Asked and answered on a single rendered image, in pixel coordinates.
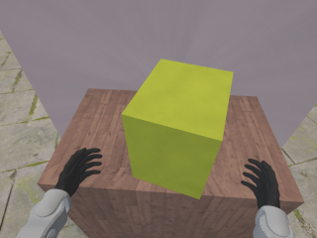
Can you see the left robot forearm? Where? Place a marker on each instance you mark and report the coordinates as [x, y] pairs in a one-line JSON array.
[[48, 216]]

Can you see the carton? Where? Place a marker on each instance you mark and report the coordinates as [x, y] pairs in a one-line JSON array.
[[174, 125]]

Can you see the right robot hand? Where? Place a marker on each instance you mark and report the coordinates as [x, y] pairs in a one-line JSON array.
[[266, 191]]

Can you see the left robot hand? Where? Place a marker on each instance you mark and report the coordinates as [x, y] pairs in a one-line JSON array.
[[75, 170]]

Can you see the right robot forearm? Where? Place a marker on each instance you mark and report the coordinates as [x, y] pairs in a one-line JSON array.
[[272, 222]]

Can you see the pedestal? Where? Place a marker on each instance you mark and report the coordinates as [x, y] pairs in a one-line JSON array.
[[114, 204]]

